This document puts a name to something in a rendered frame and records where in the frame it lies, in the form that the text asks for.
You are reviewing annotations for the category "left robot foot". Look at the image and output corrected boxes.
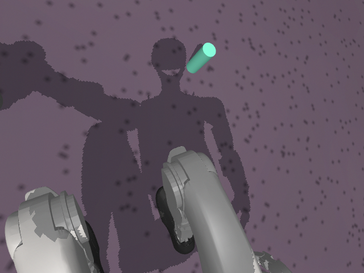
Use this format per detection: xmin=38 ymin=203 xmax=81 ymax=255
xmin=85 ymin=220 xmax=104 ymax=273

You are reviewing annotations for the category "right robot foot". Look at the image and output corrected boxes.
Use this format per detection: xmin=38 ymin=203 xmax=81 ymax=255
xmin=156 ymin=186 xmax=195 ymax=254

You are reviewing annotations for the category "right robot hand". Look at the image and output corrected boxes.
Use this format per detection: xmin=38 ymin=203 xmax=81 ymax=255
xmin=254 ymin=251 xmax=292 ymax=273

